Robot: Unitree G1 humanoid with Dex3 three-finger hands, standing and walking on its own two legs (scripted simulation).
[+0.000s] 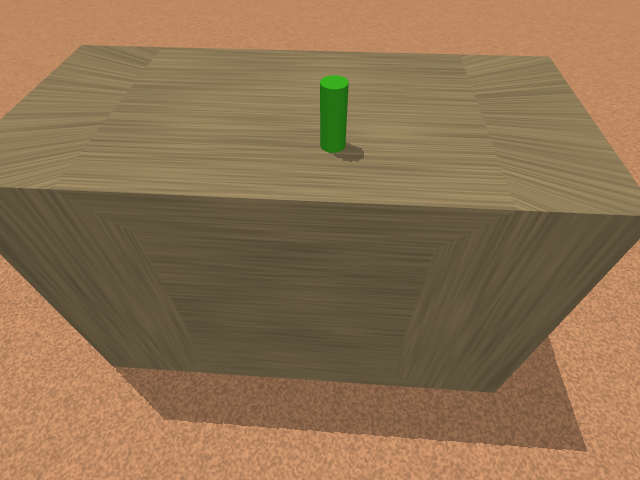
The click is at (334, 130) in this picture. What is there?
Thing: slim round
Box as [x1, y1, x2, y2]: [320, 75, 348, 152]
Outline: 330,75 320,80 320,146 326,151 336,152 344,147 348,81 344,77
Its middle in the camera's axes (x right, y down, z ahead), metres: +0.03 -0.23 +0.72
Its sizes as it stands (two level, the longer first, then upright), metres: 0.049 0.049 0.129
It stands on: a support 0.80 m high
